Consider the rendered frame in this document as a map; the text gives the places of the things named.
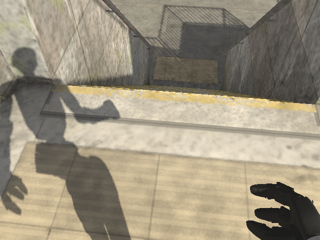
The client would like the robot right hand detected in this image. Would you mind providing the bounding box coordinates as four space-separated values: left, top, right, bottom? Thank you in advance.
246 182 320 240

